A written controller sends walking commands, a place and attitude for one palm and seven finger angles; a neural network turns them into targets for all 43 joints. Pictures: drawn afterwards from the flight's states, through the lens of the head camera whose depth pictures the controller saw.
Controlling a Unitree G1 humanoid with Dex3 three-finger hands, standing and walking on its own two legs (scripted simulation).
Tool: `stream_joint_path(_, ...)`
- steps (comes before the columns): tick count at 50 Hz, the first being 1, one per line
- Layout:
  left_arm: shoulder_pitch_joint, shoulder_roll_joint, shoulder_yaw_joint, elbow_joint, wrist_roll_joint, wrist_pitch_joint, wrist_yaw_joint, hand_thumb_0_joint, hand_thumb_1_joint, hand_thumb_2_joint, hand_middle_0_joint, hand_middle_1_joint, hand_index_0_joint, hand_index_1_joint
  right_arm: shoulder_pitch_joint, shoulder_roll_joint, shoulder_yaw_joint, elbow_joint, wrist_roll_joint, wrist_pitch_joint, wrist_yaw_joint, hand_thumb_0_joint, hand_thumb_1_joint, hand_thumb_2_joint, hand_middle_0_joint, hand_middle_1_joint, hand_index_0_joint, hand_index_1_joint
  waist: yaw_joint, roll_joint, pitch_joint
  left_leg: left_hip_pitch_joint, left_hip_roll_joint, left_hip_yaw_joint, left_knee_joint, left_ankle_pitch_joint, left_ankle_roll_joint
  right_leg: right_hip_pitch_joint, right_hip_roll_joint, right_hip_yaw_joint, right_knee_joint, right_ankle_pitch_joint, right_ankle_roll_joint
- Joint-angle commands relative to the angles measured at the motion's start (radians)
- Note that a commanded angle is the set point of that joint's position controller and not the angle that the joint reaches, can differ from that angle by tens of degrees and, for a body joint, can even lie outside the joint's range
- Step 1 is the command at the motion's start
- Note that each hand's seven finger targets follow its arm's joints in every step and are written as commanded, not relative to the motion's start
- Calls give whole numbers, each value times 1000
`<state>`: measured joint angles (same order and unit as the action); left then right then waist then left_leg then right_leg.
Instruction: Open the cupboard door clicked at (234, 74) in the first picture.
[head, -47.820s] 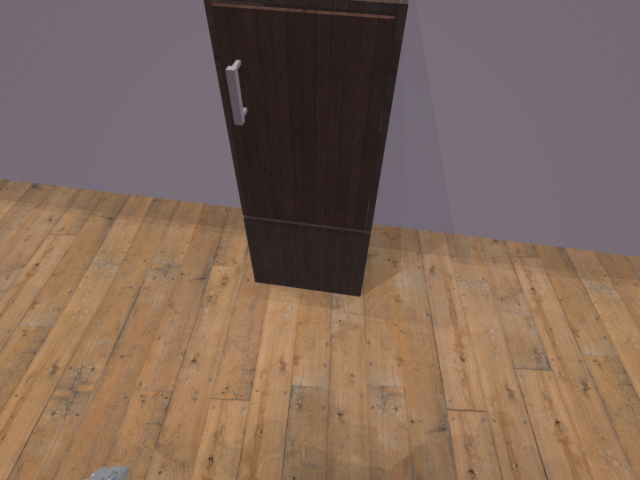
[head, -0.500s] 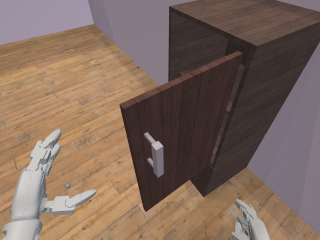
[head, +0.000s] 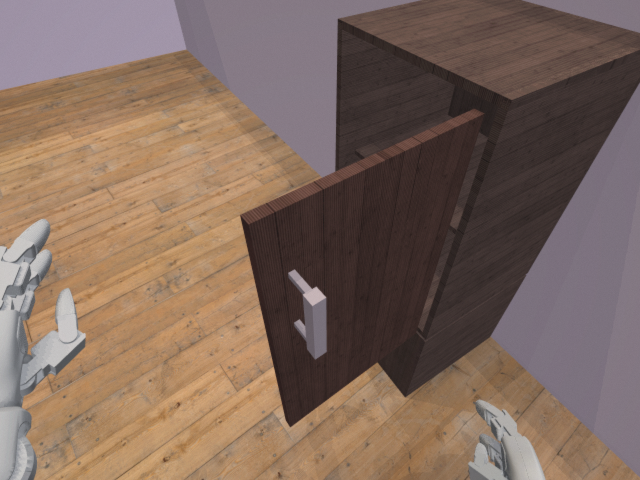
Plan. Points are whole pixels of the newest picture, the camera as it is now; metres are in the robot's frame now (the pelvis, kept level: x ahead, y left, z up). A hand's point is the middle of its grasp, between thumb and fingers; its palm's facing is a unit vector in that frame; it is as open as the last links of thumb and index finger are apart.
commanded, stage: draw the hand back to the body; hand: left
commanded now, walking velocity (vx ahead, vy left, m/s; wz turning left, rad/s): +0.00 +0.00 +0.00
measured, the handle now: (306, 315) +0.31 +0.07 +0.04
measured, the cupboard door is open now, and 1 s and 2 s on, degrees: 94 94 94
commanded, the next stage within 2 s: step back with the hand held close in 0.22 s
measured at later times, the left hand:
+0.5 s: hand (70, 328) +0.19 +0.27 +0.16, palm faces +0.45 -0.77 -0.45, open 7.4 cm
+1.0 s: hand (38, 415) +0.12 +0.26 +0.15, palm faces +0.47 -0.76 -0.45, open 7.4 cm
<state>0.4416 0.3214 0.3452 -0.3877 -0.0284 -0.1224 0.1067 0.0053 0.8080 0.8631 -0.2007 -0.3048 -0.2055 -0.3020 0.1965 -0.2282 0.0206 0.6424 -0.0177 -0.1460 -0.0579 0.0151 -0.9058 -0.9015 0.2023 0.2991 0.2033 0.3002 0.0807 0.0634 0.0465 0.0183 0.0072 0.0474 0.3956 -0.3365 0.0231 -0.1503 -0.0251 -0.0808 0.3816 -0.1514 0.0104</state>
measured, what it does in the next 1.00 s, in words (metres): shifts its weight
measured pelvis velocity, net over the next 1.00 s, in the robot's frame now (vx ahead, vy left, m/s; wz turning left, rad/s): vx -0.09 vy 0.00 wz -0.02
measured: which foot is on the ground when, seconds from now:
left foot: down 0.00-1.00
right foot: down 0.00-1.00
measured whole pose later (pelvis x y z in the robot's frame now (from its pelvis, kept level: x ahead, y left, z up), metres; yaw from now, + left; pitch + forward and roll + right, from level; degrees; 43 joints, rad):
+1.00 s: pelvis -0.09 +0.00 -0.03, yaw -1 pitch -2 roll +1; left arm 0.47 0.35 0.44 -0.49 0.02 -0.23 0.16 0.01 0.89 0.90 -0.21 -0.31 -0.21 -0.30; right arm 0.24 -0.22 0.00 0.56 -0.01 -0.07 -0.08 0.01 -0.91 -0.90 0.20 0.30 0.20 0.30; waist 0.00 -0.02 0.06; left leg -0.34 -0.03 0.08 0.74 -0.41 0.05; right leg -0.49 -0.06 -0.03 0.63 -0.12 0.01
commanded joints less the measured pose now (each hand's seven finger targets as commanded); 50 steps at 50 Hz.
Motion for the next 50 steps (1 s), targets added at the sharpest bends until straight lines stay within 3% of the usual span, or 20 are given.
stream_joint_path(1, -66, 183, 101, -214, 1, -64, 20, 0, 900, 900, -200, -300, -200, -300, -119, -104, -42, -159, -1, -58, -12, 0, -900, -900, 200, 300, 200, 300, 0, -8, -89, -170, 26, -38, -79, 359, -23, 181, 10, 41, -21, 134, -30)
stream_joint_path(4, -73, 211, 124, -240, 6, -67, 24, 0, 900, 900, -200, -300, -200, -300, -120, -104, -42, -156, -3, -63, -15, 0, -900, -900, 200, 300, 200, 300, 4, 44, -106, -164, 21, -36, -72, 383, -28, 193, 9, 46, -19, 156, -35)
stream_joint_path(14, -73, 191, 109, -210, 3, -64, 20, 0, 900, 900, -200, -300, -200, -300, -122, -103, -44, -149, 0, -65, -13, 0, -900, -900, 200, 300, 200, 300, -1, 3, -72, -167, 27, -37, -81, 347, -25, 170, 12, 44, -29, 127, -33)
stream_joint_path(16, -78, 181, 100, -224, 3, -67, 19, 0, 900, 900, -200, -300, -200, -300, -119, -100, -42, -150, -1, -66, -11, 0, -900, -900, 200, 300, 200, 300, -2, 27, -74, -170, 26, -39, -85, 360, -30, 174, 12, 43, -25, 127, -33)
stream_joint_path(17, -194, 223, 123, -265, 5, -73, 27, 0, 900, 900, -200, -300, -200, -300, -126, -104, -41, -146, -2, -68, -14, 0, -900, -900, 200, 300, 200, 300, -9, 25, -94, -163, 21, -38, -83, 353, -28, 180, 11, 46, -25, 139, -33)
stream_joint_path(18, -254, 328, 253, -252, 1, -115, 34, 0, 900, 900, -200, -300, -200, -300, -99, -115, -33, -185, 15, -43, -18, 0, -900, -900, 200, 300, 200, 300, -62, -37, 9, -249, 42, -38, -62, 214, -8, 69, -23, 135, -47, 187, -36)
stream_joint_path(19, -237, 313, 242, -211, 9, -130, 29, 0, 900, 900, -200, -300, -200, -300, -97, -100, -30, -173, 12, -26, -20, 0, -900, -900, 200, 300, 200, 300, -57, -41, -1, -272, 32, -55, -60, 163, -5, 73, -43, 129, -47, 179, -41)
stream_joint_path(20, -109, 232, 183, -148, 5, -125, 18, 0, 900, 900, -200, -300, -200, -300, -100, -103, -35, -178, 9, -13, -21, 0, -900, -900, 200, 300, 200, 300, -64, -75, -18, -253, 36, -52, -48, 179, -1, 48, -52, 129, -41, 190, -38)
stream_joint_path(21, -52, 202, 155, -163, 8, -126, 11, 0, 900, 900, -200, -300, -200, -300, -98, -115, -41, -189, 6, -5, -18, 0, -900, -900, 200, 300, 200, 300, -64, -53, -75, -233, 38, -45, -31, 233, -2, 62, -56, 122, -16, 239, -37)
stream_joint_path(24, 11, 211, 157, -231, 9, -132, 13, 0, 900, 900, -200, -300, -200, -300, -114, -125, -49, -206, 1, 11, -15, 0, -900, -900, 200, 300, 200, 300, -56, 43, -179, -227, 54, -53, -2, 403, -15, 95, -65, 106, 74, 391, -37)
stream_joint_path(28, 85, 251, 210, -282, 7, -125, 24, 0, 900, 900, -200, -300, -200, -300, -102, -117, -64, -238, 7, 41, -15, 0, -900, -900, 200, 300, 200, 300, -62, -59, -242, -261, 66, -55, 47, 449, -22, 90, -77, 125, 139, 469, -36)
stream_joint_path(29, 91, 273, 234, -291, 7, -125, 29, 0, 900, 900, -200, -300, -200, -300, -107, -116, -67, -237, 8, 46, -18, 0, -900, -900, 200, 300, 200, 300, -62, -48, -246, -274, 61, -59, 57, 436, -23, 86, -88, 133, 144, 478, -42)
stream_joint_path(32, 109, 271, 245, -296, 6, -128, 39, 0, 900, 900, -200, -300, -200, -300, -99, -107, -70, -250, 12, 56, -23, 0, -900, -900, 200, 300, 200, 300, -68, -62, -221, -326, 66, -70, 59, 354, -17, 49, -93, 147, 165, 416, -41)
stream_joint_path(35, 91, 268, 246, -321, 12, -137, 47, 0, 900, 900, -200, -300, -200, -300, -100, -114, -70, -259, 12, 51, -31, 0, -900, -900, 200, 300, 200, 300, -65, -11, -172, -415, 86, -105, 11, 230, 2, 39, -71, 140, 196, 289, -27)
stream_joint_path(39, 47, 244, 236, -313, 35, -148, 57, 0, 900, 900, -200, -300, -200, -300, -98, -125, -73, -272, 9, 33, -43, 0, -900, -900, 200, 300, 200, 300, -61, 48, -90, -649, 141, -146, -79, -50, 62, 118, -27, 121, 318, 156, -1)
stream_joint_path(42, -9, 224, 216, -286, 54, -150, 67, 0, 900, 900, -200, -300, -200, -300, -57, -128, -78, -271, 2, 22, -48, 0, -900, -900, 200, 300, 200, 300, -79, -17, -41, -746, 120, -132, -35, -283, 73, 99, -52, 170, 311, 74, -13)
stream_joint_path(44, -41, 237, 216, -303, 60, -157, 74, 0, 900, 900, -200, -300, -200, -300, -43, -127, -81, -267, 2, 17, -51, 0, -900, -900, 200, 300, 200, 300, -87, -80, -38, -700, 73, -116, 57, -340, 64, 10, -94, 241, 202, -23, -34)
stream_joint_path(46, -42, 250, 219, -297, 52, -163, 73, 0, 900, 900, -200, -300, -200, -300, -31, -120, -75, -258, 9, 13, -41, 0, -900, -900, 200, 300, 200, 300, -89, -131, -53, -587, 41, -94, 158, -325, 51, -126, -141, 311, 65, -213, -56)
stream_joint_path(48, -30, 262, 226, -317, 42, -173, 76, 0, 900, 900, -200, -300, -200, -300, -28, -107, -67, -238, 9, 10, -32, 0, -900, -900, 200, 300, 200, 300, -91, -153, -90, -478, 25, -97, 221, -260, 39, -214, -172, 316, 2, -292, -74)
stream_joint_path(50, 3, 264, 233, -330, 33, -180, 80, 0, 900, 900, -200, -300, -200, -300, -31, -105, -61, -236, 8, 10, -32, 0, -900, -900, 200, 300, 200, 300, -91, -98, -106, -462, 45, -132, 151, -266, 44, -220, -146, 260, 46, -291, -61)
